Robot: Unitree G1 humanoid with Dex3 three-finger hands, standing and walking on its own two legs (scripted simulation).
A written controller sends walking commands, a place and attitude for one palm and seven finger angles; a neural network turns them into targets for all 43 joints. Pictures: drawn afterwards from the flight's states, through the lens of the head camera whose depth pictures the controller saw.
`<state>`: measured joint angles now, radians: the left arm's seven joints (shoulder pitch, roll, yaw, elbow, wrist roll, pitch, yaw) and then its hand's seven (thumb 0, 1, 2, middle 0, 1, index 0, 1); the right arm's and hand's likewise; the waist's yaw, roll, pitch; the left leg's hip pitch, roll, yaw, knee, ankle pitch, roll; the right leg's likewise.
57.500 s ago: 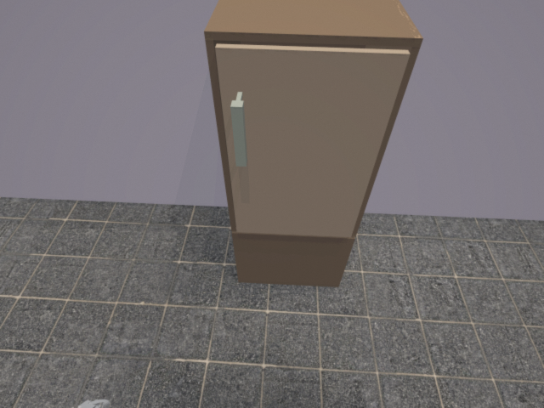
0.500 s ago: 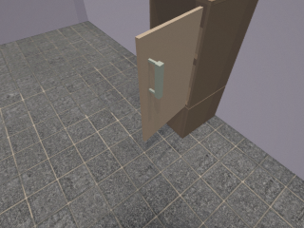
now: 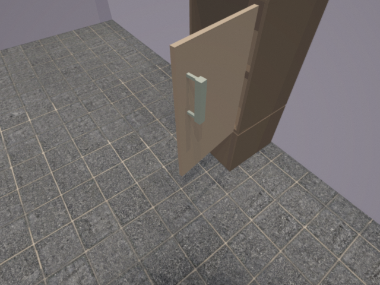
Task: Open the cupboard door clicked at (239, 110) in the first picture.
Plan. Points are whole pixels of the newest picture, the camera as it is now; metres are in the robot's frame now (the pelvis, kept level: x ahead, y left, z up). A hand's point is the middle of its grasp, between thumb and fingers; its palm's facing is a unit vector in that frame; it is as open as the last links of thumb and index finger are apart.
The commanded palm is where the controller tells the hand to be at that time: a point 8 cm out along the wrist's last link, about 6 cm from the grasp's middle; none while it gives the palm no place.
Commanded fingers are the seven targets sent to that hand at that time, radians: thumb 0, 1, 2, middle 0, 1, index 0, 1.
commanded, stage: look to check the result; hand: left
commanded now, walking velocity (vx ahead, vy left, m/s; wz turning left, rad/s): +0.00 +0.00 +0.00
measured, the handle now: (194, 99) +0.61 +0.02 +0.03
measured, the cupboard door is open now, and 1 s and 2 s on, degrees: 99 99 99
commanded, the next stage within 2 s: stand and wait in 0.32 s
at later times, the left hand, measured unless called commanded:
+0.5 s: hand out of the picture +0.02 +0.17 -0.17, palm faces +0.05 -0.98 -0.21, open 7.4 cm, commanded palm none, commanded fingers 0.00 0.90 0.90 -0.20 -0.30 -0.20 -0.30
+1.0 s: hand out of the picture +0.03 +0.17 -0.17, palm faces +0.04 -0.97 -0.23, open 7.4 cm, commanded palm none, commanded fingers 0.00 0.90 0.90 -0.20 -0.30 -0.20 -0.30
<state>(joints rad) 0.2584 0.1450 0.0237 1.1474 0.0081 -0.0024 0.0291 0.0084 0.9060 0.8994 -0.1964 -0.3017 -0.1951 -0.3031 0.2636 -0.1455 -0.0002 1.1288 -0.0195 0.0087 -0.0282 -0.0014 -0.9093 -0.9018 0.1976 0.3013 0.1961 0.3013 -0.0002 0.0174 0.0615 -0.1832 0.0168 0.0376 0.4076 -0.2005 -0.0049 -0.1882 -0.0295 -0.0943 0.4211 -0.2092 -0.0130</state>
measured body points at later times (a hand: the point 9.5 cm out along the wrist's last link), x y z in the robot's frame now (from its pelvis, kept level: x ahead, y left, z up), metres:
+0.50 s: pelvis +0.01 -0.01 +0.00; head +0.03 -0.02 +0.45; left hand +0.02 +0.22 -0.15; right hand +0.01 -0.23 -0.17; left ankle +0.01 +0.12 -0.74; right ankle +0.01 -0.11 -0.74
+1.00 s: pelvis +0.02 -0.01 +0.00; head +0.04 -0.02 +0.45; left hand +0.03 +0.23 -0.15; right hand +0.03 -0.25 -0.16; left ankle +0.01 +0.12 -0.74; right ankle +0.01 -0.11 -0.74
